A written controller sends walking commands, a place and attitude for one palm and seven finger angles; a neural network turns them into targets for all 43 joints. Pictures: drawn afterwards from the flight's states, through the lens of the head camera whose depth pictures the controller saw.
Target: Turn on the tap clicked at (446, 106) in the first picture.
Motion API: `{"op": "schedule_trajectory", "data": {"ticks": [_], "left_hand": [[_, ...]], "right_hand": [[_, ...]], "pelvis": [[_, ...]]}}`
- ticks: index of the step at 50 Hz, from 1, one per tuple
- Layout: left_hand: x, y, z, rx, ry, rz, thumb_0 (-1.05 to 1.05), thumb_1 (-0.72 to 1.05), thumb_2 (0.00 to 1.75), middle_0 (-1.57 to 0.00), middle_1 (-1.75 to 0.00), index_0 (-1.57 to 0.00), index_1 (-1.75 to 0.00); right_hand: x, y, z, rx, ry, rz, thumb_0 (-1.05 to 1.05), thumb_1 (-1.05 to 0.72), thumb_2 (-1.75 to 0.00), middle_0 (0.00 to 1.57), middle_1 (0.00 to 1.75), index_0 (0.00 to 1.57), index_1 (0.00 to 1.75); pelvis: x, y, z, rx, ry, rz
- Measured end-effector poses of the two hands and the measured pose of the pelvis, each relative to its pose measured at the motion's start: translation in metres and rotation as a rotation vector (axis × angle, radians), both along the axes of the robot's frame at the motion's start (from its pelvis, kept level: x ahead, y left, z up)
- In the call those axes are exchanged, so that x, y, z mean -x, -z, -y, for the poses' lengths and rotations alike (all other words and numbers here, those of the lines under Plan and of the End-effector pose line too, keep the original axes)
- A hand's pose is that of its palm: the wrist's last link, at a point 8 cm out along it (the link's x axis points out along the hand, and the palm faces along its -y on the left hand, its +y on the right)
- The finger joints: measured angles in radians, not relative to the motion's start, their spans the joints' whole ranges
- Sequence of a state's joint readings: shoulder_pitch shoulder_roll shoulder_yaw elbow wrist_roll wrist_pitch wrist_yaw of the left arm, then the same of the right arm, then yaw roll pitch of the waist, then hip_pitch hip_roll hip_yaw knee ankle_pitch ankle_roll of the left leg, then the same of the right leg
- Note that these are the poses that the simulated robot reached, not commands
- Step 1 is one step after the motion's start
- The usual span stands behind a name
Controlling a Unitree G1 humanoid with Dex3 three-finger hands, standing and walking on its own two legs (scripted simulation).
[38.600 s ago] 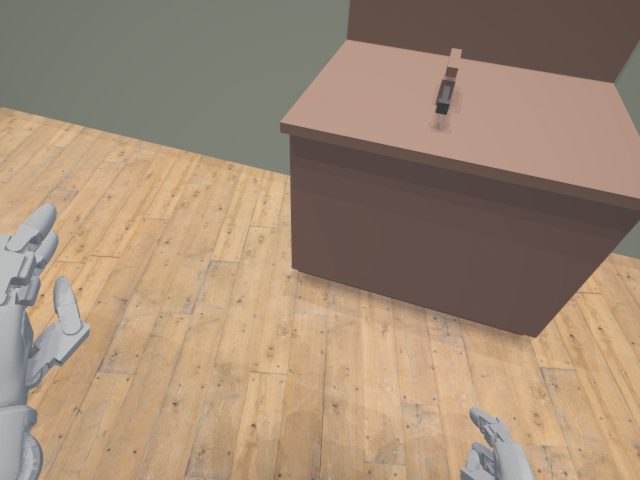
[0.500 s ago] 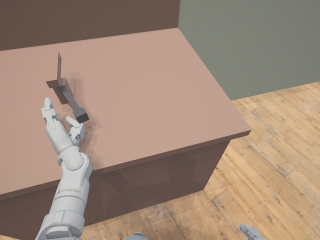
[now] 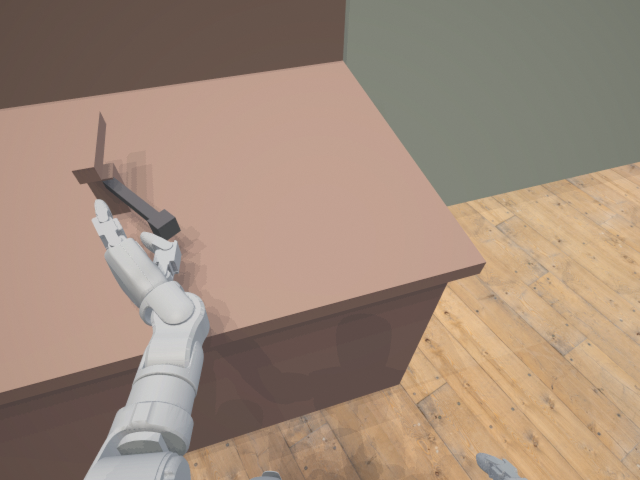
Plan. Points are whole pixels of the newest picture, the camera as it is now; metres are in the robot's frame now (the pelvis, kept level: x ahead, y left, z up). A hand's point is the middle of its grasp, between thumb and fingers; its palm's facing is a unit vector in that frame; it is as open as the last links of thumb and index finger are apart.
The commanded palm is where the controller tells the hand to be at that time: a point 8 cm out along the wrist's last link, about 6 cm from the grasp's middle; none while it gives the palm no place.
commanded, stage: push the lever round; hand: left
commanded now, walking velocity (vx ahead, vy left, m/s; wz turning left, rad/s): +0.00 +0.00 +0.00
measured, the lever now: (164, 225) +0.43 +0.22 +0.07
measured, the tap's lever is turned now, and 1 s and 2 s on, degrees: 33 62 73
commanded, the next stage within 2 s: lift the hand up off the lever in 1.44 s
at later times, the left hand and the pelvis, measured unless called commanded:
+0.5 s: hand (200, 229) +0.43 +0.17 +0.07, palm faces +0.77 -0.63 -0.09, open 7.7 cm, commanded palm +0.38 +0.19 +0.07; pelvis +0.00 -0.01 -0.01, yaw +0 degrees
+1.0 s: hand (218, 209) +0.47 +0.16 +0.07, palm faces +0.80 -0.59 -0.12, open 7.7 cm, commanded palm +0.42 +0.17 +0.07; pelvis +0.00 -0.01 -0.01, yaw +1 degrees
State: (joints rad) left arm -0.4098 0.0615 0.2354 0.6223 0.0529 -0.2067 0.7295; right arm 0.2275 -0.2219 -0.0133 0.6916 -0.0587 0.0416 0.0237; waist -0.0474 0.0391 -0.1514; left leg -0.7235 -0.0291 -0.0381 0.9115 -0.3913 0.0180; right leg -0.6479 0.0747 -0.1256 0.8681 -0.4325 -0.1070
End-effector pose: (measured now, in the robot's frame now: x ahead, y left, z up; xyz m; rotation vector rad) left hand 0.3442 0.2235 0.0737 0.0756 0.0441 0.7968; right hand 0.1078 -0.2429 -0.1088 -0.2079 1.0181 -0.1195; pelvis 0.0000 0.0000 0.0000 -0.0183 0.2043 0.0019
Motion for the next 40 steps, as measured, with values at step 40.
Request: {"op": "schedule_trajectory", "data": {"ticks": [40], "left_hand": [[-0.057, 0.0, 0.044, 0.043, -0.128, -0.061, 0.0, 0.93, 0.92, -0.15, -0.16, -0.15, -0.15]], "right_hand": [[0.046, 0.023, 0.01, -0.019, 0.019, -0.153, 0.01, -0.91, -0.9, 0.2, 0.3, 0.2, 0.3]], "pelvis": [[0.001, 0.009, 0.008, -0.004, -0.009, -0.087]]}}
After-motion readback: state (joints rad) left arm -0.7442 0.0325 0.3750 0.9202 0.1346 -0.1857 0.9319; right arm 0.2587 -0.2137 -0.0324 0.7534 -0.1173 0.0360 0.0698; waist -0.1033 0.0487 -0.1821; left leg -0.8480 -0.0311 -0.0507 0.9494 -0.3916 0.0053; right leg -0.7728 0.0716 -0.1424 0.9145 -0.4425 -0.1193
